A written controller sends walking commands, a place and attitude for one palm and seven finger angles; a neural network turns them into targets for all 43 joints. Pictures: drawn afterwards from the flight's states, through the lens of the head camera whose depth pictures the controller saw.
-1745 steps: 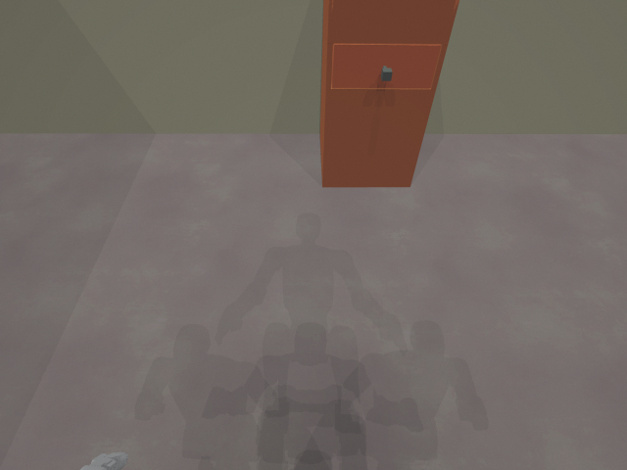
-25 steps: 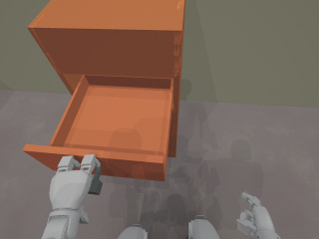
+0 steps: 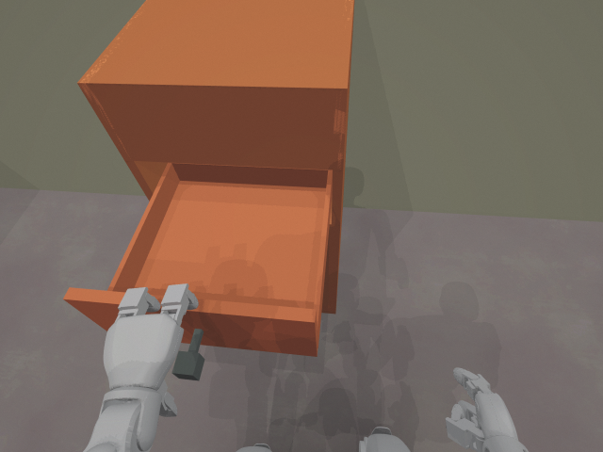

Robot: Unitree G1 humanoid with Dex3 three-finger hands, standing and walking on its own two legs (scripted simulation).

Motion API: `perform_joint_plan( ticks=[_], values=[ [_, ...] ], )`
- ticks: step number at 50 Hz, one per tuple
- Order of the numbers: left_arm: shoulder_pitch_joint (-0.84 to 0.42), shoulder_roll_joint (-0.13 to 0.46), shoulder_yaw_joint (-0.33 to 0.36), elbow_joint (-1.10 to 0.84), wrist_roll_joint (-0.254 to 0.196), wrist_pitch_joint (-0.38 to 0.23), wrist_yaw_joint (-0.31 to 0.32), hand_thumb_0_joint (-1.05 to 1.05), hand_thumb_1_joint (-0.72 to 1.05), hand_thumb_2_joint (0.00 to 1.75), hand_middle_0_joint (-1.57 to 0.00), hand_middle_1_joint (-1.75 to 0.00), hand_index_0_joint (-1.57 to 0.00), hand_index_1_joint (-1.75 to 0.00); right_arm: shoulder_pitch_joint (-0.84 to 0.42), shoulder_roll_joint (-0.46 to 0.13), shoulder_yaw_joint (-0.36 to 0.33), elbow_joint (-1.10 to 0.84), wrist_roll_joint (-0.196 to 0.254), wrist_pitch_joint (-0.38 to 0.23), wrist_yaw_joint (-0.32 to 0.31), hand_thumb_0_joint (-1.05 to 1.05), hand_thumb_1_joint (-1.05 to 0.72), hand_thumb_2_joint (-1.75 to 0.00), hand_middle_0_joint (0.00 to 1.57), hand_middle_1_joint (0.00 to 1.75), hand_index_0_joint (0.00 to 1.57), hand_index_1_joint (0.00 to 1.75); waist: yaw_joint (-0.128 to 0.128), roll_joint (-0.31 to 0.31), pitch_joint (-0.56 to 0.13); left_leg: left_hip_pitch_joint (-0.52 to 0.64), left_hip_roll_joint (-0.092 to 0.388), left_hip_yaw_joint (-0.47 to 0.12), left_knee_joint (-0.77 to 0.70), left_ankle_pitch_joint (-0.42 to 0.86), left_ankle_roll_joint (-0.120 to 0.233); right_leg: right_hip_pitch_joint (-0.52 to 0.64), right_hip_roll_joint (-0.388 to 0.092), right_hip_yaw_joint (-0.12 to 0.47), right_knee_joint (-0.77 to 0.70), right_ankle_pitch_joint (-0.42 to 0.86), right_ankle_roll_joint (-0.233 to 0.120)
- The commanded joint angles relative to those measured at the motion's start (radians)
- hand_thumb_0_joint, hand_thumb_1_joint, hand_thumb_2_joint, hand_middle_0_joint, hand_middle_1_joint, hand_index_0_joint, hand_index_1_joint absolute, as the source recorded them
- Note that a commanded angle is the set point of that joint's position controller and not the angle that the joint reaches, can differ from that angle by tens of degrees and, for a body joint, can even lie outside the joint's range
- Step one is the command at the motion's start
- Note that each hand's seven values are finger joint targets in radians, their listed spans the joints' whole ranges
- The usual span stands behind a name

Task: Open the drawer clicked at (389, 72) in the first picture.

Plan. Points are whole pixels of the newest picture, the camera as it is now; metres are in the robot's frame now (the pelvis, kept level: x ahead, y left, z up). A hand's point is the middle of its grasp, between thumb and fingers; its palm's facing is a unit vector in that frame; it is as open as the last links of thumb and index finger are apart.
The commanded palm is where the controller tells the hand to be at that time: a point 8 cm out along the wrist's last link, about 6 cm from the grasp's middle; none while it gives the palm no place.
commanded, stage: lift the hand off the handle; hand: left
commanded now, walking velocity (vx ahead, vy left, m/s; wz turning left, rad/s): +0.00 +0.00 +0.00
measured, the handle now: (192, 353) +0.27 +0.21 -0.11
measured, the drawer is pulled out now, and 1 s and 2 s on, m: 0.30 0.30 0.30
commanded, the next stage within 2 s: draw the hand back to the body in 0.82 s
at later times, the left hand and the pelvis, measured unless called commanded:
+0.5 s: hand (152, 340) +0.25 +0.22 +0.02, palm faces +0.02 -0.08 -1.00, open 13.8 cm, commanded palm +0.22 +0.22 +0.08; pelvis +0.01 +0.00 +0.02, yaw +0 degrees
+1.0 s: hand (147, 341) +0.24 +0.21 +0.04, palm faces +0.01 -0.10 -0.99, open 13.8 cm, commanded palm +0.21 +0.22 +0.10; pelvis +0.01 +0.00 +0.03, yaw +0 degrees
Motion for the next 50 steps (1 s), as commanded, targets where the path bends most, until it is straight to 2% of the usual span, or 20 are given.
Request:
perform_joint_plan(
  ticks=[1,7,13,15,16,17,20,26,27,29,31,32,33,35,37,38,42,45,46,50],
  values=[
    [-0.083,0.159,0.099,-0.191,-0.009,0.021,0.017,0.00,-0.50,0.30,-0.30,-1.20,-0.30,-1.20,-0.087,-0.106,-0.031,-0.152,0.009,-0.040,-0.018,0.00,-0.90,-0.90,0.20,0.30,0.20,0.30,0.009,-0.054,-0.247,0.083,-0.056,0.016,-0.173,0.292,0.024,0.303,0.042,-0.021,-0.170,0.217,-0.036],
    [-0.039,0.128,0.065,-0.237,-0.020,0.008,-0.021,0.00,-0.50,0.30,-0.30,-1.20,-0.30,-1.20,-0.085,-0.102,-0.031,-0.165,0.011,-0.042,-0.009,0.00,-0.90,-0.90,0.20,0.30,0.20,0.30,0.005,-0.059,-0.222,0.121,-0.051,0.016,-0.201,0.330,0.024,0.328,0.044,-0.022,-0.196,0.250,-0.035],
    [-0.026,0.162,0.108,-0.266,-0.010,-0.014,-0.014,0.00,-0.50,0.30,-0.30,-1.20,-0.30,-1.20,-0.091,-0.098,-0.028,-0.166,0.006,-0.043,-0.006,0.00,-0.90,-0.90,0.20,0.30,0.20,0.30,0.016,-0.054,-0.206,0.126,-0.056,0.018,-0.214,0.327,0.023,0.348,0.041,-0.012,-0.209,0.255,-0.036],
    [-0.075,0.174,0.117,-0.277,-0.009,-0.012,-0.011,0.00,-0.50,0.30,-0.30,-1.20,-0.30,-1.20,-0.094,-0.101,-0.031,-0.161,0.007,-0.039,-0.008,0.00,-0.90,-0.90,0.20,0.30,0.20,0.30,0.005,-0.043,-0.197,0.134,-0.054,0.017,-0.220,0.316,0.023,0.341,0.043,-0.013,-0.219,0.241,-0.038],
    [-0.097,0.155,0.095,-0.286,-0.010,-0.013,-0.011,0.00,-0.50,0.30,-0.30,-1.20,-0.30,-1.20,-0.095,-0.100,-0.030,-0.158,0.004,-0.040,-0.007,0.00,-0.90,-0.90,0.20,0.30,0.20,0.30,0.002,-0.044,-0.198,0.140,-0.056,0.018,-0.220,0.311,0.025,0.339,0.039,-0.011,-0.222,0.236,-0.035],
    [-0.072,0.164,0.109,-0.280,-0.014,-0.010,-0.013,0.00,-0.50,0.30,-0.30,-1.20,-0.30,-1.20,-0.095,-0.097,-0.035,-0.160,0.008,-0.043,-0.008,0.00,-0.90,-0.90,0.20,0.30,0.20,0.30,0.009,-0.041,-0.200,0.149,-0.055,0.019,-0.226,0.311,0.026,0.349,0.041,-0.014,-0.227,0.237,-0.035],
    [-0.110,0.177,0.108,-0.296,-0.023,-0.003,-0.028,0.00,-0.50,0.30,-0.30,-1.20,-0.30,-1.20,-0.098,-0.103,-0.032,-0.156,0.008,-0.042,-0.014,0.00,-0.90,-0.90,0.20,0.30,0.20,0.30,0.003,-0.048,-0.213,0.161,-0.057,0.018,-0.233,0.319,0.027,0.370,0.038,-0.009,-0.239,0.253,-0.033],
    [-0.021,0.175,0.108,-0.330,-0.043,-0.004,-0.067,0.00,-0.50,0.30,-0.30,-1.20,-0.30,-1.20,-0.105,-0.097,-0.026,-0.165,0.012,-0.046,-0.008,0.00,-0.90,-0.90,0.20,0.30,0.20,0.30,0.026,-0.050,-0.219,0.192,-0.053,0.020,-0.261,0.385,0.022,0.428,0.036,-0.009,-0.248,0.321,-0.032],
    [0.018,0.164,0.103,-0.326,-0.046,-0.002,-0.074,0.00,-0.50,0.30,-0.30,-1.20,-0.30,-1.20,-0.106,-0.093,-0.027,-0.170,0.015,-0.047,-0.005,0.00,-0.90,-0.90,0.20,0.30,0.20,0.30,0.028,-0.061,-0.201,0.192,-0.052,0.020,-0.263,0.387,0.023,0.426,0.038,-0.013,-0.251,0.319,-0.031],
    [-0.012,0.151,0.081,-0.348,-0.044,-0.004,-0.084,0.00,-0.50,0.30,-0.30,-1.20,-0.30,-1.20,-0.106,-0.096,-0.025,-0.170,0.014,-0.046,0.001,0.00,-0.90,-0.90,0.20,0.30,0.20,0.30,0.020,-0.067,-0.183,0.194,-0.049,0.017,-0.272,0.384,0.023,0.419,0.037,-0.014,-0.258,0.311,-0.031],
    [0.011,0.188,0.120,-0.366,-0.041,-0.006,-0.084,0.00,-0.50,0.30,-0.30,-1.20,-0.30,-1.20,-0.112,-0.095,-0.021,-0.174,0.013,-0.045,0.002,0.00,-0.90,-0.90,0.20,0.30,0.20,0.30,0.033,-0.056,-0.175,0.202,-0.049,0.018,-0.283,0.389,0.022,0.433,0.037,-0.004,-0.266,0.318,-0.033],
    [0.021,0.182,0.115,-0.387,-0.040,-0.009,-0.083,0.00,-0.50,0.30,-0.30,-1.20,-0.30,-1.20,-0.110,-0.094,-0.022,-0.177,0.012,-0.045,0.003,0.00,-0.90,-0.90,0.20,0.30,0.20,0.30,0.035,-0.042,-0.188,0.209,-0.049,0.019,-0.284,0.393,0.022,0.439,0.037,-0.006,-0.265,0.320,-0.034],
    [0.014,0.178,0.112,-0.391,-0.039,-0.010,-0.083,0.00,-0.50,0.30,-0.30,-1.20,-0.30,-1.20,-0.108,-0.092,-0.022,-0.175,0.009,-0.045,0.004,0.00,-0.90,-0.90,0.20,0.30,0.20,0.30,0.032,-0.064,-0.184,0.211,-0.049,0.019,-0.284,0.393,0.022,0.438,0.036,-0.007,-0.266,0.324,-0.031],
    [0.029,0.206,0.144,-0.395,-0.040,-0.010,-0.081,0.00,-0.50,0.30,-0.30,-1.20,-0.30,-1.20,-0.114,-0.094,-0.021,-0.176,0.012,-0.044,0.001,0.00,-0.90,-0.90,0.20,0.30,0.20,0.30,0.038,-0.046,-0.172,0.211,-0.051,0.020,-0.294,0.385,0.019,0.448,0.039,0.003,-0.277,0.323,-0.034],
    [0.013,0.182,0.123,-0.388,-0.041,-0.008,-0.082,0.00,-0.50,0.30,-0.30,-1.20,-0.30,-1.20,-0.116,-0.089,-0.023,-0.170,0.014,-0.044,0.004,0.00,-0.90,-0.90,0.20,0.30,0.20,0.30,0.030,-0.044,-0.152,0.217,-0.050,0.021,-0.299,0.367,0.021,0.435,0.037,-0.004,-0.284,0.299,-0.032],
    [-0.002,0.174,0.114,-0.367,-0.039,-0.008,-0.084,0.00,-0.50,0.30,-0.30,-1.20,-0.30,-1.20,-0.112,-0.092,-0.020,-0.164,0.011,-0.044,0.003,0.00,-0.90,-0.90,0.20,0.30,0.20,0.30,0.024,-0.071,-0.140,0.209,-0.051,0.021,-0.297,0.359,0.023,0.427,0.037,-0.007,-0.284,0.292,-0.029],
    [-0.041,0.152,0.080,-0.373,-0.042,-0.010,-0.100,0.00,-0.50,0.30,-0.30,-1.20,-0.30,-1.20,-0.116,-0.091,-0.026,-0.164,0.012,-0.046,0.000,0.00,-0.90,-0.90,0.20,0.30,0.20,0.30,0.020,-0.055,-0.153,0.229,-0.051,0.018,-0.303,0.350,0.024,0.424,0.036,-0.013,-0.293,0.272,-0.030],
    [-0.047,0.184,0.108,-0.378,-0.039,-0.025,-0.106,0.00,-0.50,0.30,-0.30,-1.20,-0.30,-1.20,-0.114,-0.094,-0.027,-0.163,0.009,-0.048,-0.001,0.00,-0.90,-0.90,0.20,0.30,0.20,0.30,0.026,-0.050,-0.168,0.238,-0.049,0.015,-0.306,0.370,0.022,0.431,0.039,-0.007,-0.294,0.283,-0.034],
    [-0.039,0.164,0.090,-0.379,-0.038,-0.029,-0.106,0.00,-0.50,0.30,-0.30,-1.20,-0.30,-1.20,-0.113,-0.089,-0.022,-0.163,0.006,-0.048,0.000,0.00,-0.90,-0.90,0.20,0.30,0.20,0.30,0.031,-0.045,-0.179,0.240,-0.051,0.018,-0.304,0.374,0.022,0.435,0.034,-0.012,-0.288,0.283,-0.031],
    [0.016,0.250,0.183,-0.443,-0.039,-0.033,-0.093,0.00,-0.50,0.30,-0.30,-1.20,-0.30,-1.20,-0.117,-0.089,-0.024,-0.171,0.008,-0.049,-0.002,0.00,-0.90,-0.90,0.20,0.30,0.20,0.30,0.059,-0.010,-0.198,0.250,-0.050,0.018,-0.321,0.405,0.016,0.481,0.038,0.001,-0.293,0.313,-0.039]
  ],
)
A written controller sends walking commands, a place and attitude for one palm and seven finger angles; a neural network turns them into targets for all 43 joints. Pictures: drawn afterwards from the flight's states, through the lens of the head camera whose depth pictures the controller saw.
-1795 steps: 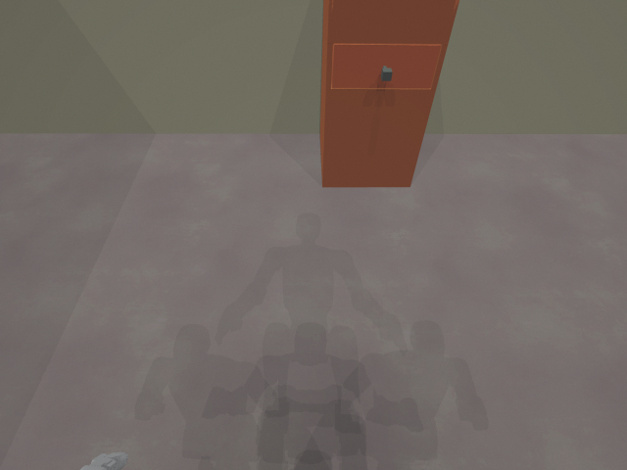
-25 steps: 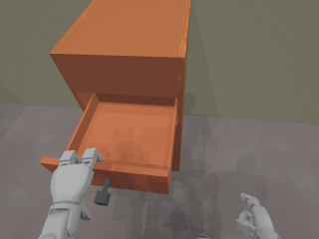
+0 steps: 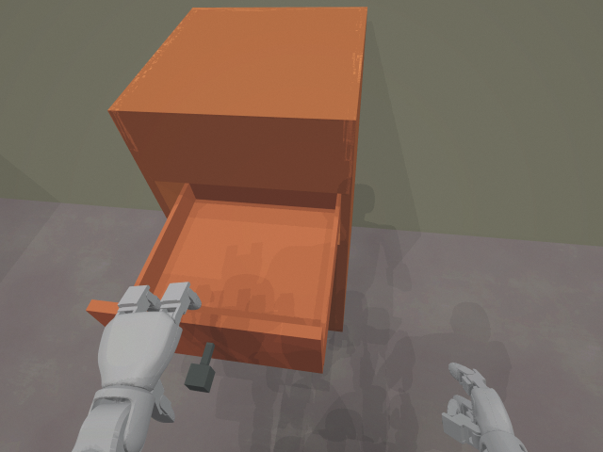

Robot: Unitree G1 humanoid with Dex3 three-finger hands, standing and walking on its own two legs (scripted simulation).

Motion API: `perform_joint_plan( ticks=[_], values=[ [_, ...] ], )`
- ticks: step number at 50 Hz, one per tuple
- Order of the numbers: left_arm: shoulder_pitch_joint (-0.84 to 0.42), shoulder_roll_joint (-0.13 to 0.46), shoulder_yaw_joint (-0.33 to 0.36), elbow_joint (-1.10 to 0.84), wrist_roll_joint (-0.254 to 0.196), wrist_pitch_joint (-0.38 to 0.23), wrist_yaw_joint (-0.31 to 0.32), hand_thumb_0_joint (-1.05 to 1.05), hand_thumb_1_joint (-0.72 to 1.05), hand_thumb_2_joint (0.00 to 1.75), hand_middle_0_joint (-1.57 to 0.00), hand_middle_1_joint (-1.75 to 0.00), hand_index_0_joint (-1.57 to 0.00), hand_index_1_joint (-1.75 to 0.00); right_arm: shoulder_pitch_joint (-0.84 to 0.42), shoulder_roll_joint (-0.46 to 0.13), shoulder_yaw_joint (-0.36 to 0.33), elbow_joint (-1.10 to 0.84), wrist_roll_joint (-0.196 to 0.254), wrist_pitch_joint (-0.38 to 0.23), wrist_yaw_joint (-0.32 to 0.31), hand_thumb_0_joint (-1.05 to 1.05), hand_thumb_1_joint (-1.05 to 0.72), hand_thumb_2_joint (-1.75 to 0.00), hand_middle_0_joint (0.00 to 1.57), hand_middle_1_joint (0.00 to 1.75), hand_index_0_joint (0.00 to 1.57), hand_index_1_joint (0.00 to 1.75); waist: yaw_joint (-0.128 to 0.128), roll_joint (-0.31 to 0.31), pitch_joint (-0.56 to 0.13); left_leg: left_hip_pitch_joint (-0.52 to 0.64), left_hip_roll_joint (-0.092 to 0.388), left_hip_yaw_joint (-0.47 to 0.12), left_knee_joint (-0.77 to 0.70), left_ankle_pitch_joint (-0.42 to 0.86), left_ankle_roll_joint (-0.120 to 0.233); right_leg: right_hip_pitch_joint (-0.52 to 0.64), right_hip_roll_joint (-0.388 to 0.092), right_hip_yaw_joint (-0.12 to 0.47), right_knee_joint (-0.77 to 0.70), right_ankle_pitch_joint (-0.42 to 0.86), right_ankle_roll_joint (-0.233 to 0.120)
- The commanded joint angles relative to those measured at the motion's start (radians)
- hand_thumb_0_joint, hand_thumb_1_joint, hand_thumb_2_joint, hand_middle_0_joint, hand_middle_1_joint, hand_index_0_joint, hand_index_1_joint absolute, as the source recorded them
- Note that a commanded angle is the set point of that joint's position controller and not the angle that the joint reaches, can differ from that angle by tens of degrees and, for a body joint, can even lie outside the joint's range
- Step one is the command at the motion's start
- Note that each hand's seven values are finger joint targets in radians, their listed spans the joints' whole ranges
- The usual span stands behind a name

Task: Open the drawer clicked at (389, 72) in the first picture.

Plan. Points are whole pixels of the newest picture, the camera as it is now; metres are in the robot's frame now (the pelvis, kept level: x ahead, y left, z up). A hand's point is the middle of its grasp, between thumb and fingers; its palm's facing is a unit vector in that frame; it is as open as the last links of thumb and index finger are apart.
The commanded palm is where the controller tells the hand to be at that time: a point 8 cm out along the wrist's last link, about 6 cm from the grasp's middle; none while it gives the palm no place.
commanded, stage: draw the hand back to the body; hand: left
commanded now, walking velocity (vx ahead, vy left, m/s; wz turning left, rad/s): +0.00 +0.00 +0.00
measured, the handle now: (203, 366) +0.26 +0.21 -0.14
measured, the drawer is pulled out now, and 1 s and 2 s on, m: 0.30 0.30 0.30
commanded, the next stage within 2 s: step back with the hand held close in 1.52 s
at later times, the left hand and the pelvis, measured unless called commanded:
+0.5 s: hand (110, 356) +0.20 +0.25 +0.07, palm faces +0.07 -0.07 -1.00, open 13.8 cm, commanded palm +0.17 +0.25 +0.13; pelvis +0.00 +0.00 +0.01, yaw +0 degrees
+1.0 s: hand (81, 321) +0.20 +0.23 +0.16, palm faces +0.36 -0.83 -0.42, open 11.4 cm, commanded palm +0.15 +0.27 +0.18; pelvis +0.02 +0.00 +0.03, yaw +1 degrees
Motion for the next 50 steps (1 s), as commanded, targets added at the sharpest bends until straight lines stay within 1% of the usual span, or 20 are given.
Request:
perform_joint_plan(
  ticks=[1,4,10,13,18,20,24,26,27,28,29,30,31,35,37,40,42,43,48,50],
  values=[
    [-0.024,0.205,0.169,-0.269,0.003,-0.006,0.063,0.00,-0.50,0.30,-0.30,-1.20,-0.30,-1.20,-0.114,-0.087,-0.025,-0.162,0.003,-0.046,-0.012,0.00,-0.90,-0.90,0.20,0.30,0.20,0.30,0.024,-0.022,-0.244,0.020,-0.052,0.018,-0.108,0.322,0.019,0.267,0.031,0.003,-0.106,0.254,-0.034],
    [0.027,0.194,0.173,-0.263,-0.025,0.017,0.050,0.00,-0.50,0.30,-0.30,-1.20,-0.30,-1.20,-0.126,-0.091,-0.025,-0.162,0.016,-0.044,-0.009,0.00,-0.90,-0.90,0.20,0.30,0.20,0.30,0.018,-0.064,-0.192,0.003,-0.048,0.017,-0.125,0.303,0.022,0.277,0.031,0.002,-0.124,0.253,-0.029],
    [0.012,0.208,0.162,-0.340,-0.059,0.026,-0.015,0.00,-0.50,0.30,-0.30,-1.20,-0.30,-1.20,-0.134,-0.103,-0.021,-0.167,0.015,-0.043,-0.015,0.00,-0.90,-0.90,0.20,0.30,0.20,0.30,0.003,-0.055,-0.166,0.048,-0.042,0.013,-0.158,0.291,0.028,0.285,0.027,0.000,-0.165,0.216,-0.023],
    [0.026,0.198,0.149,-0.380,-0.064,-0.003,-0.041,0.00,-0.50,0.30,-0.30,-1.20,-0.30,-1.20,-0.119,-0.101,-0.020,-0.170,0.008,-0.049,-0.013,0.00,-0.90,-0.90,0.20,0.30,0.20,0.30,0.008,-0.042,-0.154,0.068,-0.040,0.012,-0.164,0.304,0.031,0.279,0.023,-0.017,-0.167,0.206,-0.020],
    [0.040,0.254,0.214,-0.407,-0.061,-0.032,-0.043,0.00,-0.50,0.30,-0.30,-1.20,-0.30,-1.20,-0.113,-0.102,-0.018,-0.172,0.006,-0.046,-0.014,0.00,-0.90,-0.90,0.20,0.30,0.20,0.30,0.025,-0.032,-0.144,0.076,-0.038,0.010,-0.180,0.306,0.026,0.296,0.021,-0.012,-0.179,0.202,-0.021],
    [0.064,0.277,0.243,-0.434,-0.066,-0.029,-0.043,0.00,-0.50,0.30,-0.30,-1.20,-0.30,-1.20,-0.123,-0.105,-0.019,-0.176,0.012,-0.044,-0.012,0.00,-0.90,-0.90,0.20,0.30,0.20,0.30,0.033,0.006,-0.160,0.094,-0.035,0.009,-0.192,0.340,0.018,0.321,0.025,0.001,-0.187,0.230,-0.026],
    [0.089,0.255,0.226,-0.465,-0.093,-0.011,-0.058,0.00,-0.50,0.30,-0.30,-1.20,-0.30,-1.20,-0.128,-0.105,-0.014,-0.180,0.017,-0.041,-0.006,0.00,-0.90,-0.90,0.20,0.30,0.20,0.30,0.025,-0.018,-0.129,0.102,-0.029,0.013,-0.204,0.350,0.022,0.327,0.017,-0.018,-0.200,0.241,-0.016],
    [0.082,0.276,0.246,-0.467,-0.093,0.001,-0.071,0.00,-0.50,0.30,-0.30,-1.20,-0.30,-1.20,-0.131,-0.107,-0.004,-0.181,0.017,-0.035,-0.006,0.00,-0.90,-0.90,0.20,0.30,0.20,0.30,0.027,-0.031,-0.132,0.104,-0.027,0.012,-0.214,0.343,0.024,0.339,0.013,-0.010,-0.207,0.229,-0.014],
    [0.093,-0.084,0.165,-0.460,-0.828,0.001,-0.148,0.00,-0.47,0.32,-0.30,-1.18,-0.30,-1.18,-0.040,-0.050,-0.013,-0.236,0.052,-0.095,-0.035,0.00,-0.90,-0.90,0.20,0.30,0.20,0.30,-0.075,-0.107,-0.070,0.226,0.013,-0.003,-0.234,0.299,0.054,0.421,0.032,-0.075,-0.214,0.197,-0.008],
    [0.074,0.035,0.215,-0.512,-0.890,-0.032,-0.177,0.00,-0.43,0.33,-0.29,-1.15,-0.29,-1.15,-0.047,-0.072,-0.004,-0.234,0.056,-0.145,-0.054,0.00,-0.90,-0.90,0.20,0.30,0.20,0.30,-0.047,-0.116,-0.085,0.230,0.015,0.001,-0.249,0.264,0.052,0.431,0.025,-0.067,-0.231,0.155,0.003],
    [0.088,0.125,0.315,-0.565,-0.960,-0.068,-0.183,0.00,-0.40,0.34,-0.29,-1.13,-0.29,-1.13,-0.051,-0.079,0.012,-0.230,0.046,-0.166,-0.084,0.00,-0.90,-0.90,0.20,0.30,0.20,0.30,-0.026,-0.126,-0.078,0.228,0.009,0.006,-0.269,0.281,0.052,0.463,0.016,-0.064,-0.260,0.166,0.007],
    [0.099,0.145,0.347,-0.556,-0.988,-0.086,-0.188,0.00,-0.36,0.36,-0.29,-1.11,-0.29,-1.11,-0.061,-0.077,0.027,-0.215,0.041,-0.189,-0.104,0.00,-0.90,-0.90,0.20,0.30,0.20,0.30,-0.021,-0.097,-0.047,0.229,0.003,0.008,-0.286,0.281,0.046,0.457,0.013,-0.061,-0.278,0.163,0.008],
    [0.081,0.115,0.329,-0.604,-1.005,-0.104,-0.195,0.00,-0.32,0.37,-0.29,-1.09,-0.29,-1.09,-0.046,-0.073,0.035,-0.211,0.036,-0.216,-0.110,0.00,-0.90,-0.90,0.20,0.30,0.20,0.30,-0.020,-0.040,-0.036,0.236,0.000,0.014,-0.298,0.315,0.041,0.467,0.000,-0.067,-0.285,0.193,0.009],
    [0.114,0.120,0.367,-0.621,-1.038,-0.134,-0.209,0.00,-0.18,0.43,-0.28,-1.00,-0.28,-1.00,-0.022,-0.075,0.035,-0.174,0.027,-0.278,-0.110,0.00,-0.90,-0.90,0.20,0.30,0.20,0.30,-0.019,0.035,0.029,0.247,0.003,0.018,-0.333,0.388,0.025,0.484,-0.003,-0.072,-0.325,0.245,0.002],
    [0.144,0.094,0.361,-0.618,-1.049,-0.147,-0.219,0.00,-0.12,0.47,-0.27,-0.95,-0.27,-0.95,-0.009,-0.069,0.036,-0.163,0.024,-0.292,-0.102,0.00,-0.90,-0.90,0.20,0.30,0.20,0.30,-0.020,0.018,0.043,0.241,0.006,0.014,-0.350,0.397,0.020,0.498,-0.003,-0.079,-0.330,0.247,0.003],
    [0.158,0.108,0.393,-0.619,-1.055,-0.163,-0.230,0.00,-0.01,0.51,-0.26,-0.88,-0.26,-0.88,-0.018,-0.074,0.026,-0.151,0.026,-0.306,-0.094,0.00,-0.90,-0.90,0.20,0.30,0.20,0.30,-0.018,0.019,0.054,0.250,0.004,0.023,-0.358,0.380,0.020,0.498,0.004,-0.069,-0.361,0.241,0.001],
    [0.167,0.100,0.393,-0.642,-1.063,-0.177,-0.236,0.00,0.06,0.54,-0.26,-0.84,-0.26,-0.84,-0.011,-0.073,0.023,-0.150,0.026,-0.313,-0.088,0.00,-0.90,-0.90,0.20,0.30,0.20,0.30,-0.019,0.015,0.032,0.253,0.005,0.022,-0.364,0.387,0.022,0.517,0.000,-0.070,-0.356,0.250,0.001],
    [0.190,0.100,0.405,-0.628,-1.067,-0.180,-0.236,0.00,0.09,0.55,-0.26,-0.82,-0.26,-0.82,-0.015,-0.072,0.020,-0.147,0.025,-0.315,-0.088,0.00,-0.90,-0.90,0.20,0.30,0.20,0.30,-0.015,-0.020,0.032,0.252,0.007,0.025,-0.364,0.395,0.024,0.524,0.003,-0.071,-0.357,0.262,0.004],
    [0.204,0.112,0.437,-0.662,-1.071,-0.198,-0.242,0.00,0.27,0.63,-0.25,-0.70,-0.25,-0.70,-0.016,-0.076,0.008,-0.137,0.026,-0.322,-0.084,0.00,-0.90,-0.90,0.20,0.30,0.20,0.30,-0.014,-0.016,-0.008,0.275,0.007,0.028,-0.364,0.443,0.025,0.542,0.005,-0.068,-0.361,0.305,0.006],
    [0.182,0.148,0.470,-0.701,-1.067,-0.205,-0.240,0.00,0.34,0.66,-0.24,-0.66,-0.24,-0.66,-0.020,-0.081,0.002,-0.137,0.025,-0.328,-0.084,0.00,-0.90,-0.90,0.20,0.30,0.20,0.30,-0.012,-0.006,-0.028,0.290,0.002,0.031,-0.360,0.461,0.026,0.547,0.006,-0.061,-0.368,0.329,0.004]
  ],
)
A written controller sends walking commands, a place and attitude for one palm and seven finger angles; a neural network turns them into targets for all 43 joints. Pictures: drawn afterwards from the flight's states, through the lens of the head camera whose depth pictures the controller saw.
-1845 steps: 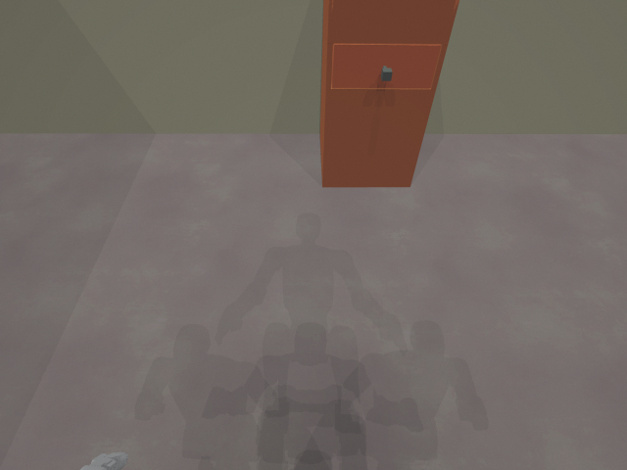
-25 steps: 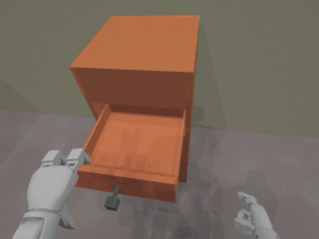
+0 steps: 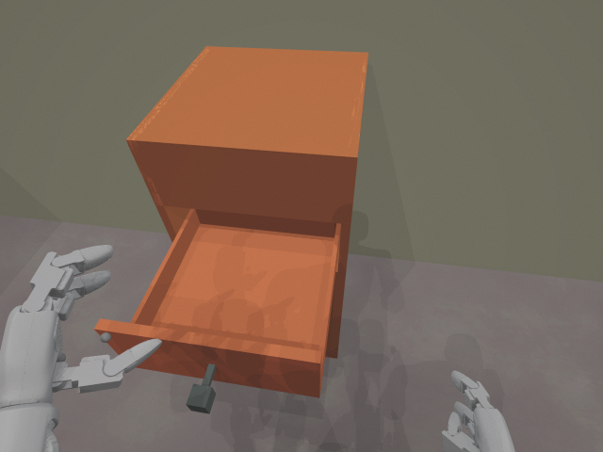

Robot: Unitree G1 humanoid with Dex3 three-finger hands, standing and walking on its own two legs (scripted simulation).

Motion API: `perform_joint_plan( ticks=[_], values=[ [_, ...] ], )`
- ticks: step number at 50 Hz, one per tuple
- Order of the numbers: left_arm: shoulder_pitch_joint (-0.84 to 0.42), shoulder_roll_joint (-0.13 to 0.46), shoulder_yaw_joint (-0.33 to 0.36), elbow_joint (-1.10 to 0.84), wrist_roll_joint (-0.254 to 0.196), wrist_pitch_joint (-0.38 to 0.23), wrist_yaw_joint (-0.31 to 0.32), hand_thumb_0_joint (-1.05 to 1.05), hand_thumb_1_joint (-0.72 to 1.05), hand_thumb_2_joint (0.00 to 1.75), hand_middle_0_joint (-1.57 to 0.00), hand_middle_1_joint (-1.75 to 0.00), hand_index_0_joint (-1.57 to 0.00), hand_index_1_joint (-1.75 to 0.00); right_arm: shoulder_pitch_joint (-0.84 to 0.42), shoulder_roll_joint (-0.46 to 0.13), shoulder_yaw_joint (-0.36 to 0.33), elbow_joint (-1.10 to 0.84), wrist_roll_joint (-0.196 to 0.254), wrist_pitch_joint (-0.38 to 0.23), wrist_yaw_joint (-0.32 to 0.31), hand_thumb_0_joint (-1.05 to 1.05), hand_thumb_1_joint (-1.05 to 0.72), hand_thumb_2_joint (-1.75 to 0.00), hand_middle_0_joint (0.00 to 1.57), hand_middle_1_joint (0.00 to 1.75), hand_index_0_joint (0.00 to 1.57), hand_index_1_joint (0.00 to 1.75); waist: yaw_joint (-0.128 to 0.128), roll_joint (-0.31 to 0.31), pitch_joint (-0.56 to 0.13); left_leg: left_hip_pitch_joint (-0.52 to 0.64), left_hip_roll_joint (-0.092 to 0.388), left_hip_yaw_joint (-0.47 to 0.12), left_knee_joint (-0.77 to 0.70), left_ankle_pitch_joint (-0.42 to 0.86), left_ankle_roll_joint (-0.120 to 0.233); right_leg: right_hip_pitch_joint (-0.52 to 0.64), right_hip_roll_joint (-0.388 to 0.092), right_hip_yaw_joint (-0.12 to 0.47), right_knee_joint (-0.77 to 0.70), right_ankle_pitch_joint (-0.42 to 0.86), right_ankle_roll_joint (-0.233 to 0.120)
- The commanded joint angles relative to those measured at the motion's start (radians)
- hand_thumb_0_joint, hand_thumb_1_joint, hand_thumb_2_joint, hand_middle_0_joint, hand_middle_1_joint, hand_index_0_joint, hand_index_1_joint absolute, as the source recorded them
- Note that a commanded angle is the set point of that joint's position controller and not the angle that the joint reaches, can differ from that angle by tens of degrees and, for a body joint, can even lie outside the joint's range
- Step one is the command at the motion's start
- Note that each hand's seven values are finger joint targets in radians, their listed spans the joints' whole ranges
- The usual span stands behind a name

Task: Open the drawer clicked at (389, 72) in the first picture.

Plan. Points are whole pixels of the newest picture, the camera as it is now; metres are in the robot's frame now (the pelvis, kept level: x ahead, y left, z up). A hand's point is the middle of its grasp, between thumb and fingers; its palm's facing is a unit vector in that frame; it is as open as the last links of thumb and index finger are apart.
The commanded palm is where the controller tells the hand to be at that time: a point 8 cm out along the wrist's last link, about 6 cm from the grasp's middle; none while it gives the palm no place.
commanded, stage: draw the hand back to the body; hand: left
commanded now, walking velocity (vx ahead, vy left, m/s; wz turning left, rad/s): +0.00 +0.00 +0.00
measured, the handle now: (205, 387) +0.25 +0.21 -0.17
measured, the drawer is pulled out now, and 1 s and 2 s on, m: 0.30 0.30 0.30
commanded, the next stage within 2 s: step back with the hand held close in 0.52 s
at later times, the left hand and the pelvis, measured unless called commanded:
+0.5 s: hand (74, 330) +0.18 +0.24 +0.16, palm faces +0.40 -0.81 -0.42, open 7.6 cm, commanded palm +0.13 +0.28 +0.18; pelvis +0.00 +0.00 +0.00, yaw +0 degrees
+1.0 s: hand (56, 364) +0.16 +0.25 +0.14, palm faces +0.30 -0.81 -0.50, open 7.4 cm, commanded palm +0.09 +0.30 +0.18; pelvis -0.03 +0.02 -0.01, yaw +2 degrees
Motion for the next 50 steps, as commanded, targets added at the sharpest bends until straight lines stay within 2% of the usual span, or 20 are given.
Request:
perform_joint_plan(
  ticks=[1,4,6,8,10,13,16,19,24,25,29,30,31,32,34,36,38,41,45,50],
  values=[
    [-0.035,0.155,0.134,-0.228,0.001,-0.075,0.020,0.00,0.37,0.68,-0.24,-0.64,-0.24,-0.64,-0.127,-0.081,-0.038,-0.158,0.002,-0.068,-0.012,0.00,-0.90,-0.90,0.20,0.30,0.20,0.30,0.011,-0.009,-0.124,-0.092,-0.014,0.068,-0.057,0.350,0.030,0.148,-0.009,-0.025,-0.057,0.230,0.006],
    [-0.068,0.170,0.149,-0.268,-0.003,-0.085,0.019,0.00,0.48,0.72,-0.23,-0.57,-0.23,-0.57,-0.128,-0.086,-0.040,-0.162,0.004,-0.068,-0.009,0.00,-0.90,-0.90,0.20,0.30,0.20,0.30,0.011,-0.016,-0.126,-0.091,-0.013,0.057,-0.067,0.342,0.029,0.150,-0.007,-0.025,-0.061,0.214,0.004],
    [-0.046,0.169,0.167,-0.238,-0.002,-0.087,0.022,0.00,0.55,0.75,-0.22,-0.52,-0.22,-0.52,-0.130,-0.079,-0.039,-0.152,0.004,-0.071,-0.011,0.00,-0.90,-0.90,0.20,0.30,0.20,0.30,0.014,0.016,-0.108,-0.090,-0.015,0.064,-0.069,0.337,0.027,0.142,-0.006,-0.027,-0.069,0.210,0.003],
    [-0.047,0.168,0.176,-0.233,-0.010,-0.086,0.018,0.00,0.62,0.78,-0.22,-0.48,-0.22,-0.48,-0.137,-0.079,-0.041,-0.154,0.005,-0.065,-0.010,0.00,-0.90,-0.90,0.20,0.30,0.20,0.30,0.015,-0.029,-0.094,-0.096,-0.012,0.061,-0.075,0.324,0.028,0.141,-0.002,-0.027,-0.074,0.201,0.005],
    [-0.084,0.203,0.207,-0.264,-0.006,-0.091,0.019,0.00,0.69,0.81,-0.22,-0.43,-0.22,-0.43,-0.147,-0.082,-0.042,-0.158,0.006,-0.067,-0.009,0.00,-0.90,-0.90,0.20,0.30,0.20,0.30,0.017,-0.005,-0.092,-0.089,-0.015,0.061,-0.075,0.312,0.028,0.130,0.000,-0.017,-0.087,0.190,0.002],
    [-0.043,0.150,0.177,-0.213,-0.015,-0.087,0.013,0.00,0.80,0.86,-0.21,-0.37,-0.21,-0.37,-0.141,-0.077,-0.041,-0.152,0.006,-0.064,-0.007,0.00,-0.90,-0.90,0.20,0.30,0.20,0.30,0.013,-0.027,-0.072,-0.101,-0.011,0.061,-0.083,0.303,0.028,0.131,-0.001,-0.025,-0.084,0.183,0.004],
    [-0.059,0.156,0.175,-0.213,-0.012,-0.088,0.010,0.00,0.90,0.90,-0.20,-0.30,-0.20,-0.30,-0.137,-0.080,-0.040,-0.150,0.006,-0.064,-0.004,0.00,-0.90,-0.90,0.20,0.30,0.20,0.30,0.011,-0.002,-0.072,-0.100,-0.013,0.059,-0.087,0.301,0.025,0.129,-0.002,-0.026,-0.089,0.176,0.003],
    [-0.074,0.179,0.189,-0.246,-0.013,-0.087,0.011,0.00,0.90,0.90,-0.20,-0.30,-0.20,-0.30,-0.140,-0.082,-0.040,-0.161,0.004,-0.060,-0.003,0.00,-0.90,-0.90,0.20,0.30,0.20,0.30,0.017,-0.031,-0.113,-0.095,-0.015,0.053,-0.085,0.311,0.030,0.153,-0.002,-0.022,-0.080,0.191,0.003],
    [-0.078,0.178,0.183,-0.283,-0.008,-0.086,0.013,0.00,0.90,0.90,-0.20,-0.30,-0.20,-0.30,-0.138,-0.079,-0.037,-0.161,0.004,-0.065,-0.001,0.00,-0.90,-0.90,0.20,0.30,0.20,0.30,0.014,0.019,-0.125,-0.086,-0.014,0.051,-0.082,0.348,0.025,0.157,-0.004,-0.024,-0.073,0.213,-0.001],
    [-0.092,0.192,0.194,-0.293,-0.006,-0.086,0.015,0.00,0.90,0.90,-0.20,-0.30,-0.20,-0.30,-0.144,-0.081,-0.038,-0.159,0.004,-0.068,-0.001,0.00,-0.90,-0.90,0.20,0.30,0.20,0.30,0.014,0.036,-0.120,-0.081,-0.016,0.054,-0.080,0.339,0.023,0.146,-0.001,-0.019,-0.082,0.206,-0.002],
    [-0.073,0.171,0.181,-0.255,-0.009,-0.078,0.015,0.00,0.90,0.90,-0.20,-0.30,-0.20,-0.30,-0.140,-0.078,-0.039,-0.158,0.005,-0.063,-0.002,0.00,-0.90,-0.90,0.20,0.30,0.20,0.30,0.013,-0.033,-0.101,-0.093,-0.011,0.048,-0.085,0.332,0.027,0.145,-0.002,-0.026,-0.079,0.200,0.001],
    [-0.082,0.182,0.190,-0.270,-0.006,-0.080,0.015,0.00,0.90,0.90,-0.20,-0.30,-0.20,-0.30,-0.147,-0.081,-0.041,-0.158,0.005,-0.066,-0.003,0.00,-0.90,-0.90,0.20,0.30,0.20,0.30,0.013,0.010,-0.103,-0.087,-0.014,0.053,-0.083,0.333,0.025,0.141,-0.002,-0.020,-0.086,0.203,-0.002],
    [-0.063,0.167,0.187,-0.228,-0.009,-0.077,0.016,0.00,0.90,0.90,-0.20,-0.30,-0.20,-0.30,-0.142,-0.075,-0.037,-0.150,0.005,-0.063,-0.003,0.00,-0.90,-0.90,0.20,0.30,0.20,0.30,0.013,-0.004,-0.082,-0.100,-0.012,0.053,-0.086,0.321,0.024,0.136,-0.003,-0.027,-0.085,0.189,0.001],
    [-0.150,0.268,0.305,-0.297,-0.004,-0.120,0.021,0.00,0.90,0.90,-0.20,-0.30,-0.20,-0.30,-0.130,-0.127,-0.042,-0.192,0.001,-0.012,-0.009,0.00,-0.90,-0.90,0.20,0.30,0.20,0.30,-0.042,-0.044,0.027,-0.202,-0.008,0.009,-0.059,0.229,0.036,0.038,-0.029,0.051,-0.113,0.207,-0.002],
    [-0.039,0.183,0.233,-0.247,0.009,-0.126,0.013,0.00,0.90,0.90,-0.20,-0.30,-0.20,-0.30,-0.130,-0.122,-0.052,-0.196,-0.010,0.027,-0.011,0.00,-0.90,-0.90,0.20,0.30,0.20,0.30,-0.054,-0.101,-0.058,-0.190,-0.008,-0.011,-0.007,0.200,0.043,0.033,-0.066,0.083,-0.105,0.197,-0.014],
    [0.019,0.180,0.233,-0.277,0.013,-0.137,0.019,0.00,0.90,0.90,-0.20,-0.30,-0.20,-0.30,-0.120,-0.115,-0.054,-0.218,-0.010,0.041,-0.011,0.00,-0.90,-0.90,0.20,0.30,0.20,0.30,-0.055,-0.032,-0.134,-0.185,0.003,-0.015,0.006,0.277,0.042,0.062,-0.084,0.078,-0.059,0.264,-0.023],
    [0.092,0.175,0.231,-0.283,0.010,-0.132,0.029,0.00,0.90,0.90,-0.20,-0.30,-0.20,-0.30,-0.106,-0.114,-0.065,-0.238,-0.004,0.058,-0.005,0.00,-0.90,-0.90,0.20,0.30,0.20,0.30,-0.061,-0.045,-0.212,-0.189,0.025,-0.027,0.023,0.425,0.039,0.123,-0.081,0.046,0.001,0.386,-0.021],
    [0.142,0.197,0.250,-0.324,0.002,-0.128,0.041,0.00,0.90,0.90,-0.20,-0.30,-0.20,-0.30,-0.101,-0.106,-0.071,-0.257,0.003,0.074,-0.005,0.00,-0.90,-0.90,0.20,0.30,0.20,0.30,-0.066,-0.044,-0.265,-0.203,0.038,-0.040,0.067,0.583,0.023,0.144,-0.097,0.029,0.053,0.513,-0.031],
    [0.162,0.243,0.286,-0.398,-0.014,-0.135,0.054,0.00,0.90,0.90,-0.20,-0.30,-0.20,-0.30,-0.106,-0.104,-0.077,-0.267,0.006,0.081,-0.010,0.00,-0.90,-0.90,0.20,0.30,0.20,0.30,-0.067,-0.011,-0.272,-0.253,0.043,-0.058,0.092,0.575,0.015,0.125,-0.112,0.038,0.084,0.512,-0.050],
    [0.158,0.234,0.282,-0.411,-0.018,-0.145,0.067,0.00,0.90,0.90,-0.20,-0.30,-0.20,-0.30,-0.104,-0.101,-0.075,-0.260,0.001,0.062,-0.015,0.00,-0.90,-0.90,0.20,0.30,0.20,0.30,-0.063,0.046,-0.205,-0.342,0.078,-0.099,0.014,0.396,0.038,0.067,-0.066,0.015,0.112,0.279,-0.024]
  ],
)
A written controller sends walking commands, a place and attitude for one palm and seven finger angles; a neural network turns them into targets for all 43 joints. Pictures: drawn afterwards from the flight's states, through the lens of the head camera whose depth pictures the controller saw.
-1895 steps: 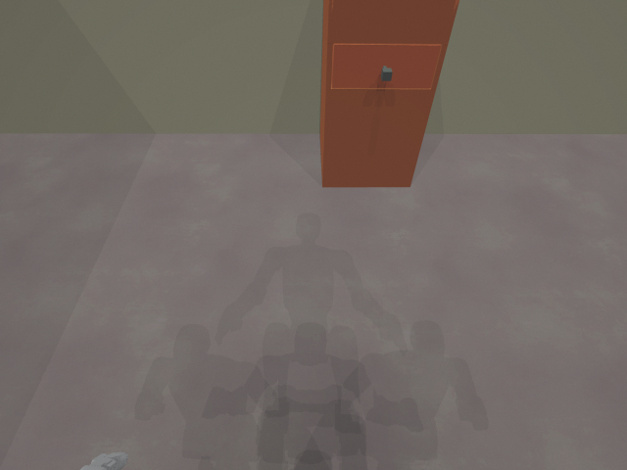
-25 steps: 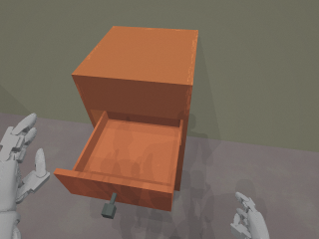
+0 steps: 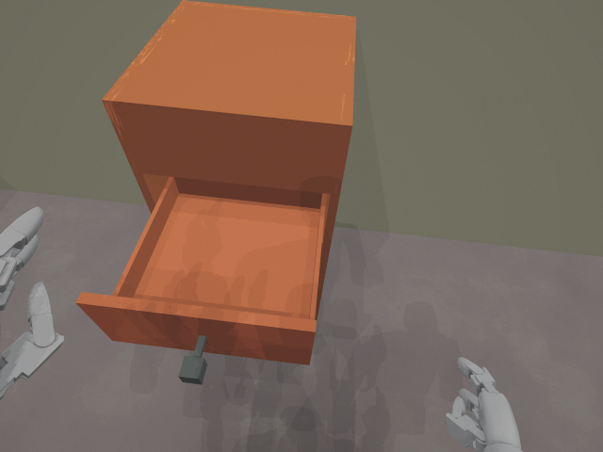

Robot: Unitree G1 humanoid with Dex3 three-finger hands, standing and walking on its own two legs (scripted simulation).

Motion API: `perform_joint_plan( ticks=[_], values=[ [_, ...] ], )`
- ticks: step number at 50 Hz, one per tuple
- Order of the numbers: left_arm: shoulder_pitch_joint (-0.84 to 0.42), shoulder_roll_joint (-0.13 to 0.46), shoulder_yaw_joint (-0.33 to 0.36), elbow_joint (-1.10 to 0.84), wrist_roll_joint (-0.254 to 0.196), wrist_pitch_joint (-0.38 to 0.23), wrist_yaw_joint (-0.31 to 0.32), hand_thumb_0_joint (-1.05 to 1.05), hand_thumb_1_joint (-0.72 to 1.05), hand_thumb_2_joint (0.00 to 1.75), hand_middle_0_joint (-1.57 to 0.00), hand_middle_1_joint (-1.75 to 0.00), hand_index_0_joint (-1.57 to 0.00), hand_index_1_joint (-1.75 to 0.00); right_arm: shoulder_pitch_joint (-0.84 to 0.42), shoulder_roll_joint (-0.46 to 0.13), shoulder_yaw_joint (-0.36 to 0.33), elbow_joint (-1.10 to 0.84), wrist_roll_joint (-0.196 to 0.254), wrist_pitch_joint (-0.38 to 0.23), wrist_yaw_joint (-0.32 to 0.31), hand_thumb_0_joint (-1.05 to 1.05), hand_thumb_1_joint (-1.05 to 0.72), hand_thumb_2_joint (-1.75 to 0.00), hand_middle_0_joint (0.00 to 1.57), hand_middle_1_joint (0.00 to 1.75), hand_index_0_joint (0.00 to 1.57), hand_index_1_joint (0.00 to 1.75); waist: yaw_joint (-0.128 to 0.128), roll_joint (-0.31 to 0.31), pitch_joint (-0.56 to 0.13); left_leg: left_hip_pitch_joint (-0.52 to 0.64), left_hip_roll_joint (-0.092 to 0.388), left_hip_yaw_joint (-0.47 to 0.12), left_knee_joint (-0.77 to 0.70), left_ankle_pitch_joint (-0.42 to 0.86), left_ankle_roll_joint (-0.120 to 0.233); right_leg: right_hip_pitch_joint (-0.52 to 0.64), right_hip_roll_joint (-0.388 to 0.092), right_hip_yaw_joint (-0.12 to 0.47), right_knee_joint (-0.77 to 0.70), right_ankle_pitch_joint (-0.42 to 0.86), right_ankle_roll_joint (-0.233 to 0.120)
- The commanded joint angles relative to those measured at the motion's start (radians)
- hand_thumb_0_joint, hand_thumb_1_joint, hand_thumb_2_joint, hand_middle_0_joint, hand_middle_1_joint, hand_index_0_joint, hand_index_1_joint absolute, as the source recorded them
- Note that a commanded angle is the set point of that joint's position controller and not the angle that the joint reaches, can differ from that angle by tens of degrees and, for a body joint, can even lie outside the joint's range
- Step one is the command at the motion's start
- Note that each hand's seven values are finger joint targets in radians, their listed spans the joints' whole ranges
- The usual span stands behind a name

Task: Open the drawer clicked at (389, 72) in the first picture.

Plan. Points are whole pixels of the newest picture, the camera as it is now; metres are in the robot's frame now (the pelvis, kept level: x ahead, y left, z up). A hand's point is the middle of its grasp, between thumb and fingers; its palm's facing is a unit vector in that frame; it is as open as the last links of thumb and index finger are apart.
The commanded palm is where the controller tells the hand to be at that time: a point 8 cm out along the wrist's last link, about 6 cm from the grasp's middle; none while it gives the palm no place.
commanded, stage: step back with the hand held close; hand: left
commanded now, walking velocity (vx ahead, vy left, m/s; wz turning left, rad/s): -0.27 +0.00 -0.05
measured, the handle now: (196, 359) +0.29 +0.18 -0.16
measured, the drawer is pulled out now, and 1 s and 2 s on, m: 0.30 0.30 0.30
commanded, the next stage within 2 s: stop stepping back and stand still in 1.24 s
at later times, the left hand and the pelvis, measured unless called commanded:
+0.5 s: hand (30, 414) +0.14 +0.22 +0.16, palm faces +0.36 -0.81 -0.46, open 7.4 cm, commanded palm +0.07 +0.26 +0.18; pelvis -0.07 -0.01 -0.01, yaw -1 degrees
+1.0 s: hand out of the picture +0.10 +0.22 +0.17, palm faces +0.39 -0.81 -0.43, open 7.4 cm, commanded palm +0.02 +0.27 +0.18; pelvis -0.11 -0.01 -0.02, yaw +0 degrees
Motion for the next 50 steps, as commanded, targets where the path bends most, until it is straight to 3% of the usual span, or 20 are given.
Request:
perform_joint_plan(
  ticks=[1,5,9,11,13,18,21,24,26,30,32,35,37,39,41,43,46,48,49,50],
  values=[
    [-0.010,0.126,0.130,-0.243,-0.007,-0.078,0.043,0.00,0.90,0.90,-0.20,-0.30,-0.20,-0.30,-0.076,-0.111,-0.032,-0.156,-0.002,-0.075,-0.016,0.00,-0.90,-0.90,0.20,0.30,0.20,0.30,0.023,0.136,-0.181,-0.152,0.126,-0.080,-0.142,0.327,0.023,0.241,-0.018,0.031,0.060,0.194,-0.037],
    [-0.053,0.112,0.114,-0.214,0.006,-0.080,0.058,0.00,0.90,0.90,-0.20,-0.30,-0.20,-0.30,-0.062,-0.120,-0.029,-0.137,-0.010,-0.098,-0.017,0.00,-0.90,-0.90,0.20,0.30,0.20,0.30,0.024,0.134,-0.128,-0.265,0.134,-0.088,-0.160,0.150,0.038,0.242,-0.010,0.053,0.068,0.111,-0.038],
    [-0.113,0.111,0.093,-0.172,0.001,-0.096,0.054,0.00,0.90,0.90,-0.20,-0.30,-0.20,-0.30,-0.040,-0.121,-0.021,-0.130,0.010,-0.109,0.001,0.00,-0.90,-0.90,0.20,0.30,0.20,0.30,0.019,0.038,-0.083,-0.276,0.064,-0.035,-0.098,-0.172,0.036,0.126,-0.075,0.193,-0.089,-0.136,-0.054],
    [-0.140,0.116,0.087,-0.174,0.014,-0.098,0.062,0.00,0.90,0.90,-0.20,-0.30,-0.20,-0.30,-0.037,-0.120,-0.018,-0.123,-0.002,-0.108,-0.002,0.00,-0.90,-0.90,0.20,0.30,0.20,0.30,0.014,-0.021,-0.056,-0.229,0.043,-0.031,-0.071,-0.197,0.033,0.039,-0.088,0.222,-0.178,-0.260,-0.066],
    [-0.138,0.104,0.073,-0.165,0.013,-0.092,0.062,0.00,0.90,0.90,-0.20,-0.30,-0.20,-0.30,-0.040,-0.126,-0.016,-0.125,0.000,-0.102,0.001,0.00,-0.90,-0.90,0.20,0.30,0.20,0.30,0.015,0.005,-0.058,-0.202,0.045,-0.036,-0.091,-0.215,0.036,0.009,-0.078,0.207,-0.200,-0.344,-0.061],
    [-0.080,0.098,0.085,-0.170,0.024,-0.080,0.073,0.00,0.90,0.90,-0.20,-0.30,-0.20,-0.30,-0.055,-0.127,-0.021,-0.139,-0.006,-0.095,-0.001,0.00,-0.90,-0.90,0.20,0.30,0.20,0.30,0.018,0.104,-0.109,-0.328,0.108,-0.078,-0.188,-0.149,0.055,0.181,-0.001,0.100,-0.041,-0.180,-0.029],
    [-0.070,0.118,0.102,-0.186,0.026,-0.081,0.077,0.00,0.90,0.90,-0.20,-0.30,-0.20,-0.30,-0.051,-0.119,-0.026,-0.136,-0.011,-0.099,0.001,0.00,-0.90,-0.90,0.20,0.30,0.20,0.30,0.013,0.032,-0.126,-0.302,0.076,-0.054,-0.114,-0.098,0.040,0.147,-0.030,0.142,-0.091,-0.126,-0.045],
    [-0.067,0.130,0.121,-0.182,0.029,-0.091,0.085,0.00,0.90,0.90,-0.20,-0.30,-0.20,-0.30,-0.039,-0.126,-0.036,-0.125,-0.016,-0.099,0.002,0.00,-0.90,-0.90,0.20,0.30,0.20,0.30,0.013,0.001,-0.120,-0.259,0.049,-0.040,-0.053,-0.232,0.034,0.040,-0.079,0.204,-0.181,-0.296,-0.068],
    [-0.081,0.131,0.119,-0.192,0.033,-0.093,0.091,0.00,0.90,0.90,-0.20,-0.30,-0.20,-0.30,-0.032,-0.127,-0.034,-0.107,-0.025,-0.097,-0.001,0.00,-0.90,-0.90,0.20,0.30,0.20,0.30,0.006,-0.019,-0.123,-0.231,0.054,-0.053,-0.054,-0.207,0.033,0.001,-0.078,0.199,-0.194,-0.311,-0.076],
    [-0.066,0.143,0.132,-0.226,0.034,-0.103,0.096,0.00,0.90,0.90,-0.20,-0.30,-0.20,-0.30,-0.053,-0.128,-0.040,-0.101,-0.021,-0.118,-0.004,0.00,-0.90,-0.90,0.20,0.30,0.20,0.30,0.012,0.122,-0.142,-0.346,0.134,-0.108,-0.166,-0.107,0.059,0.130,-0.006,0.123,-0.028,-0.165,-0.041],
    [-0.050,0.122,0.130,-0.218,0.035,-0.107,0.097,0.00,0.90,0.90,-0.20,-0.30,-0.20,-0.30,-0.052,-0.127,-0.041,-0.113,-0.018,-0.132,-0.004,0.00,-0.90,-0.90,0.20,0.30,0.20,0.30,0.014,0.160,-0.149,-0.481,0.166,-0.127,-0.201,-0.192,0.079,0.232,0.030,0.097,0.088,-0.144,-0.028],
    [-0.040,0.153,0.158,-0.220,0.022,-0.109,0.094,0.00,0.90,0.90,-0.20,-0.30,-0.20,-0.30,-0.044,-0.113,-0.045,-0.101,-0.010,-0.144,0.000,0.00,-0.90,-0.90,0.20,0.30,0.20,0.30,0.017,0.055,-0.183,-0.405,0.111,-0.083,-0.079,-0.099,0.052,0.184,-0.029,0.189,0.021,-0.015,-0.055],
    [-0.086,0.147,0.147,-0.223,0.023,-0.120,0.094,0.00,0.90,0.90,-0.20,-0.30,-0.20,-0.30,-0.040,-0.117,-0.042,-0.099,-0.020,-0.144,0.001,0.00,-0.90,-0.90,0.20,0.30,0.20,0.30,0.012,0.020,-0.142,-0.375,0.063,-0.057,-0.023,-0.310,0.043,0.062,-0.093,0.276,-0.115,-0.261,-0.081],
    [-0.110,0.136,0.134,-0.204,0.036,-0.117,0.106,0.00,0.90,0.90,-0.20,-0.30,-0.20,-0.30,-0.013,-0.125,-0.042,-0.082,-0.032,-0.126,0.000,0.00,-0.90,-0.90,0.20,0.30,0.20,0.30,0.001,-0.046,-0.123,-0.278,0.039,-0.062,0.063,-0.360,0.034,-0.090,-0.120,0.302,-0.230,-0.470,-0.105],
    [-0.109,0.127,0.119,-0.189,0.031,-0.109,0.105,0.00,0.90,0.90,-0.20,-0.30,-0.20,-0.30,-0.007,-0.118,-0.035,-0.049,-0.040,-0.099,-0.001,0.00,-0.90,-0.90,0.20,0.30,0.20,0.30,-0.012,-0.075,-0.171,-0.156,0.033,-0.056,0.054,-0.219,0.030,-0.117,-0.117,0.253,-0.212,-0.342,-0.102],
    [-0.113,0.119,0.109,-0.203,0.028,-0.117,0.094,0.00,0.90,0.90,-0.20,-0.30,-0.20,-0.30,-0.035,-0.115,-0.028,-0.058,-0.039,-0.096,-0.002,0.00,-0.90,-0.90,0.20,0.30,0.20,0.30,-0.005,0.047,-0.148,-0.201,0.084,-0.108,-0.054,-0.217,0.054,-0.080,-0.062,0.188,-0.138,-0.311,-0.066],
    [-0.112,0.111,0.119,-0.259,0.020,-0.125,0.088,0.00,0.90,0.90,-0.20,-0.30,-0.20,-0.30,-0.067,-0.106,-0.027,-0.078,-0.029,-0.126,-0.003,0.00,-0.90,-0.90,0.20,0.30,0.20,0.30,0.007,0.209,-0.150,-0.445,0.243,-0.195,-0.217,-0.106,0.102,0.154,0.074,0.064,0.191,-0.160,-0.020],
    [-0.034,0.115,0.122,-0.192,-0.002,-0.121,0.051,0.00,0.90,0.90,-0.20,-0.30,-0.20,-0.30,-0.054,-0.113,-0.040,-0.103,0.015,-0.129,0.020,0.00,-0.90,-0.90,0.20,0.30,0.20,0.30,0.020,0.184,-0.181,-0.476,0.236,-0.114,-0.199,-0.294,0.095,0.203,0.047,0.099,0.219,-0.249,-0.019],
    [-0.060,0.134,0.139,-0.233,0.007,-0.121,0.055,0.00,0.90,0.90,-0.20,-0.30,-0.20,-0.30,-0.052,-0.114,-0.042,-0.109,0.007,-0.128,0.019,0.00,-0.90,-0.90,0.20,0.30,0.20,0.30,0.015,0.145,-0.142,-0.503,0.211,-0.102,-0.157,-0.315,0.096,0.184,0.030,0.130,0.171,-0.226,-0.029],
    [-0.080,0.156,0.161,-0.234,0.007,-0.116,0.058,0.00,0.90,0.90,-0.20,-0.30,-0.20,-0.30,-0.046,-0.108,-0.043,-0.099,0.001,-0.125,0.016,0.00,-0.90,-0.90,0.20,0.30,0.20,0.30,0.014,0.079,-0.128,-0.467,0.162,-0.061,-0.081,-0.305,0.072,0.122,-0.022,0.211,0.081,-0.223,-0.051]
  ],
)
